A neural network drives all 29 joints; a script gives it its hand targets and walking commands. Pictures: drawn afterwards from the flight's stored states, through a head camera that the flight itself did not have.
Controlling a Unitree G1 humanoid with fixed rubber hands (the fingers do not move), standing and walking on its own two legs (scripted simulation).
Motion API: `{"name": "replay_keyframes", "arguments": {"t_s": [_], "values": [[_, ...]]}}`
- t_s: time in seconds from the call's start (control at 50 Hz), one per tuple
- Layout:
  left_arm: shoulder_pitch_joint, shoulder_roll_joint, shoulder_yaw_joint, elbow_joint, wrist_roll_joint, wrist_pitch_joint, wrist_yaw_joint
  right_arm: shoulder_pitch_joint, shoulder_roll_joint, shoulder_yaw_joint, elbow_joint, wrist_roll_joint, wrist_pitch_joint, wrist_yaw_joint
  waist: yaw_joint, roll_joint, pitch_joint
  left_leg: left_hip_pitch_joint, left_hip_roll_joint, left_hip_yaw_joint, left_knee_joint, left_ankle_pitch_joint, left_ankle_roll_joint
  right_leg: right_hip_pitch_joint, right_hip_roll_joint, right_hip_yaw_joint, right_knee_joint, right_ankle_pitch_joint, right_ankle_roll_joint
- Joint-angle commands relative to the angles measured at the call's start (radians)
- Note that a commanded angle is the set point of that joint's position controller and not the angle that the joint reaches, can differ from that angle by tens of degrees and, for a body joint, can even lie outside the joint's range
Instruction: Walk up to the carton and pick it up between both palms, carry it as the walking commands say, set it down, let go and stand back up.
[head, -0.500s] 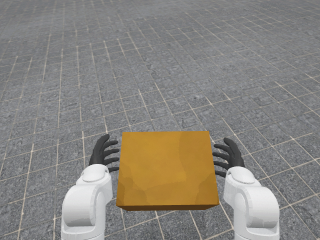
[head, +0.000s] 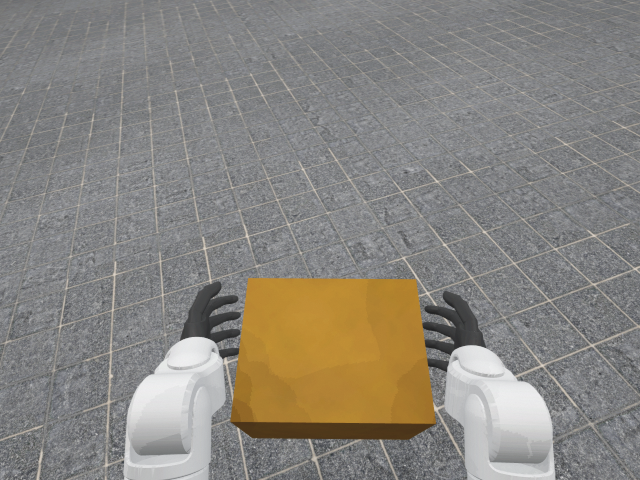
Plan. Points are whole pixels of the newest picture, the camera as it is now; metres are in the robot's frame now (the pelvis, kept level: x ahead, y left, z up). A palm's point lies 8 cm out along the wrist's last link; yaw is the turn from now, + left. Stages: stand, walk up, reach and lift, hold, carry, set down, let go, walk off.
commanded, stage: carry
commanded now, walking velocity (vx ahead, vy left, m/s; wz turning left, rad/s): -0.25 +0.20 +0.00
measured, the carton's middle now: (331, 361) +0.29 -0.01 +0.00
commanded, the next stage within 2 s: none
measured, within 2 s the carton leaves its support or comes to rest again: neither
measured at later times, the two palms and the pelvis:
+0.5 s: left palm out of the picture +0.09 +0.25 +0.10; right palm out of the picture +0.09 -0.04 +0.08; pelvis -0.16 +0.11 -0.01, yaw -1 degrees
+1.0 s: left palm out of the picture +0.06 +0.26 +0.10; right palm out of the picture +0.05 -0.03 +0.09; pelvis -0.20 +0.13 -0.01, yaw -1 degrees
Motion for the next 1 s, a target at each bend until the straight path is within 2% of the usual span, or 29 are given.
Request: {"name": "replay_keyframes", "arguments": {"t_s": [0.0, 0.02, 0.04, 0.08, 0.12, 0.14, 0.16, 0.18, 0.2, 0.24, 0.26, 0.28, 0.32, 0.34, 0.4, 0.44, 0.48, 0.54, 0.62, 0.64, 0.68, 0.72, 0.76, 0.8, 0.86, 0.88, 0.9, 0.92, 0.98], "values": [[-0.378, -0.987, -0.514, -0.147, -0.331, -0.031, -0.261, -0.579, 1.031, 0.656, -0.196, 0.434, -0.073, 0.275, 0.035, -0.251, -0.265, 0.092, 0.010, 0.019, -0.192, -0.060, 0.005, 0.187, -0.167, 0.130, -0.271, -0.137, -0.020], [-0.347, -0.971, -0.517, -0.143, -0.322, -0.032, -0.260, -0.556, 1.019, 0.650, -0.193, 0.435, -0.074, 0.272, 0.037, -0.221, -0.286, 0.101, 0.015, 0.018, -0.268, -0.100, 0.021, 0.211, -0.179, 0.130, -0.273, -0.122, -0.029], [-0.382, -0.970, -0.526, -0.151, -0.333, -0.027, -0.257, -0.583, 1.015, 0.655, -0.219, 0.431, -0.069, 0.265, 0.042, -0.289, -0.294, 0.137, 0.014, 0.026, -0.379, -0.108, 0.036, 0.250, -0.192, 0.160, -0.282, -0.121, -0.029], [-0.276, -0.938, -0.488, -0.086, -0.285, -0.010, -0.244, -0.533, 0.982, 0.651, -0.166, 0.439, -0.044, 0.275, 0.052, -0.275, -0.307, 0.176, 0.007, 0.039, -0.550, -0.107, 0.047, 0.282, -0.219, 0.197, -0.267, -0.041, -0.043], [-0.344, -0.950, -0.521, -0.116, -0.317, -0.014, -0.241, -0.489, 0.990, 0.614, -0.120, 0.418, -0.040, 0.275, 0.032, -0.262, -0.332, 0.283, 0.027, 0.071, -0.822, 0.004, 0.062, 0.281, -0.147, 0.106, -0.179, 0.002, 0.016], [-0.274, -0.923, -0.500, -0.084, -0.305, -0.005, -0.243, -0.459, 0.983, 0.608, -0.109, 0.418, -0.031, 0.280, 0.037, -0.165, -0.339, 0.397, 0.020, 0.107, -0.847, 0.055, 0.081, 0.166, -0.065, -0.005, -0.161, -0.074, 0.081], [-0.306, -0.897, -0.523, -0.109, -0.305, -0.001, -0.234, -0.418, 0.949, 0.568, -0.071, 0.398, -0.020, 0.294, 0.036, 0.036, -0.309, 0.429, 0.168, -0.061, -0.885, -0.036, 0.083, 0.007, 0.005, -0.083, 0.007, -0.165, 0.092], [-0.359, -0.953, -0.552, -0.091, -0.323, 0.009, -0.241, -0.453, 0.953, 0.550, -0.084, 0.387, -0.030, 0.296, 0.015, 0.294, -0.271, 0.319, 0.378, -0.297, -0.937, 0.005, 0.169, -0.142, 0.103, -0.135, 0.246, -0.355, 0.102], [-0.443, -1.020, -0.586, -0.102, -0.350, 0.002, -0.256, -0.551, 0.986, 0.558, -0.145, 0.405, -0.051, 0.297, 0.016, 0.316, -0.209, 0.249, 0.406, -0.283, -0.908, 0.218, 0.209, -0.157, 0.099, -0.069, 0.408, -0.409, 0.061], [-0.499, -1.071, -0.609, -0.113, -0.382, -0.011, -0.273, -0.547, 1.012, 0.542, -0.142, 0.376, -0.068, 0.294, 0.026, 0.174, -0.151, 0.137, 0.289, -0.079, -0.900, 0.140, 0.159, -0.126, 0.099, 0.012, 0.612, -0.274, 0.045], [-0.606, -1.114, -0.676, -0.224, -0.448, -0.031, -0.283, -0.522, 1.062, 0.539, -0.150, 0.366, -0.086, 0.297, 0.026, 0.172, -0.206, 0.232, 0.269, -0.070, -0.827, 0.322, 0.162, -0.152, 0.101, 0.031, 0.612, -0.219, 0.034], [-0.558, -1.100, -0.667, -0.186, -0.426, -0.023, -0.272, -0.516, 1.042, 0.524, -0.133, 0.365, -0.084, 0.296, 0.032, 0.204, -0.250, 0.337, 0.249, -0.009, -0.765, 0.442, 0.150, -0.184, 0.105, 0.028, 0.585, -0.217, 0.038], [-0.569, -1.078, -0.704, -0.236, -0.454, -0.025, -0.265, -0.465, 1.023, 0.495, -0.127, 0.347, -0.096, 0.286, 0.028, 0.204, -0.324, 0.422, 0.246, -0.022, -0.735, 0.531, 0.160, -0.126, 0.114, -0.001, 0.436, -0.243, 0.059], [-0.557, -1.043, -0.692, -0.244, -0.445, -0.026, -0.260, -0.464, 0.993, 0.491, -0.139, 0.343, -0.099, 0.279, 0.024, 0.193, -0.329, 0.346, 0.267, -0.083, -0.777, 0.420, 0.167, -0.064, 0.122, -0.021, 0.369, -0.262, 0.059], [-0.427, -0.974, -0.627, -0.104, -0.396, 0.007, -0.257, -0.419, 0.923, 0.489, -0.084, 0.322, -0.075, 0.268, 0.028, 0.183, -0.316, 0.332, 0.275, -0.151, -0.802, 0.380, 0.171, 0.091, 0.118, -0.025, 0.045, -0.233, 0.041], [-0.421, -0.990, -0.609, -0.072, -0.406, 0.007, -0.256, -0.413, 0.925, 0.470, -0.057, 0.319, -0.072, 0.261, 0.035, 0.136, -0.365, 0.295, 0.240, -0.094, -0.791, 0.303, 0.096, 0.280, 0.061, 0.005, -0.136, -0.108, 0.030], [-0.433, -1.007, -0.590, -0.086, -0.392, -0.031, -0.265, -0.490, 0.986, 0.558, -0.124, 0.361, -0.081, 0.270, 0.032, -0.175, -0.328, 0.196, 0.157, -0.002, -0.709, 0.209, 0.024, 0.267, -0.117, 0.177, -0.153, 0.025, -0.009], [-0.424, -0.994, -0.541, -0.052, -0.358, -0.022, -0.249, -0.517, 0.974, 0.561, -0.099, 0.385, -0.057, 0.278, 0.033, -0.035, -0.278, 0.280, 0.144, -0.003, -0.753, 0.153, 0.030, 0.083, -0.077, 0.140, -0.202, -0.323, -0.023], [-0.390, -0.972, -0.493, -0.040, -0.320, -0.018, -0.245, -0.599, 0.978, 0.620, -0.152, 0.431, -0.046, 0.284, 0.032, -0.102, -0.230, 0.207, 0.169, -0.015, -0.830, 0.032, 0.035, 0.109, -0.017, 0.082, -0.191, -0.374, -0.004], [-0.430, -0.977, -0.508, -0.052, -0.335, -0.021, -0.234, -0.548, 0.976, 0.562, -0.085, 0.410, -0.042, 0.281, 0.035, -0.015, -0.254, 0.218, 0.169, -0.015, -0.832, 0.010, 0.029, 0.101, -0.027, 0.105, -0.176, -0.358, -0.013], [-0.365, -0.943, -0.479, -0.003, -0.314, -0.015, -0.236, -0.548, 0.940, 0.571, -0.092, 0.412, -0.047, 0.281, 0.033, -0.028, -0.229, 0.248, 0.139, 0.018, -0.795, 0.051, 0.019, 0.026, -0.034, 0.117, -0.210, -0.426, -0.022], [-0.427, -0.964, -0.510, -0.051, -0.341, -0.015, -0.227, -0.516, 0.961, 0.534, -0.043, 0.395, -0.043, 0.276, 0.030, 0.043, -0.234, 0.238, 0.168, -0.019, -0.841, 0.026, 0.035, 0.059, -0.004, 0.106, -0.166, -0.334, -0.019], [-0.423, -0.968, -0.524, -0.053, -0.348, -0.018, -0.237, -0.519, 0.937, 0.537, -0.081, 0.380, -0.052, 0.275, 0.029, -0.037, -0.239, 0.221, 0.178, -0.028, -0.845, 0.011, 0.038, 0.070, 0.005, 0.099, -0.158, -0.336, -0.014], [-0.411, -0.984, -0.512, -0.026, -0.348, -0.009, -0.234, -0.555, 0.934, 0.524, -0.099, 0.389, -0.055, 0.274, 0.031, 0.019, -0.231, 0.208, 0.156, 0.003, -0.855, 0.017, 0.025, 0.068, 0.014, 0.087, -0.133, -0.337, -0.019], [-0.491, -0.975, -0.541, -0.077, -0.381, -0.028, -0.242, -0.549, 0.955, 0.511, -0.056, 0.367, -0.063, 0.267, 0.030, -0.036, -0.262, 0.266, 0.157, 0.021, -0.801, 0.069, 0.029, 0.056, -0.003, 0.117, -0.160, -0.332, -0.020], [-0.531, -0.997, -0.574, -0.144, -0.401, -0.033, -0.240, -0.524, 0.975, 0.502, -0.052, 0.368, -0.062, 0.273, 0.031, 0.015, -0.299, 0.285, 0.165, -0.005, -0.824, 0.039, 0.037, 0.080, 0.005, 0.104, -0.142, -0.311, -0.026], [-0.468, -0.975, -0.533, -0.049, -0.370, -0.028, -0.239, -0.509, 0.942, 0.481, -0.017, 0.352, -0.066, 0.270, 0.032, 0.019, -0.273, 0.260, 0.178, -0.007, -0.834, 0.066, 0.042, 0.078, 0.009, 0.102, -0.135, -0.279, -0.028], [-0.531, -1.023, -0.585, -0.125, -0.402, -0.029, -0.235, -0.543, 0.955, 0.481, -0.078, 0.367, -0.067, 0.270, 0.033, 0.110, -0.283, 0.271, 0.195, -0.027, -0.885, 0.001, 0.038, 0.084, 0.027, 0.076, -0.097, -0.246, -0.027], [-0.522, -1.013, -0.579, -0.102, -0.403, -0.025, -0.245, -0.539, 0.958, 0.494, -0.065, 0.359, -0.073, 0.267, 0.036, 0.058, -0.246, 0.190, 0.212, -0.057, -0.934, -0.049, 0.040, 0.117, 0.045, 0.061, -0.066, -0.225, -0.022]]}}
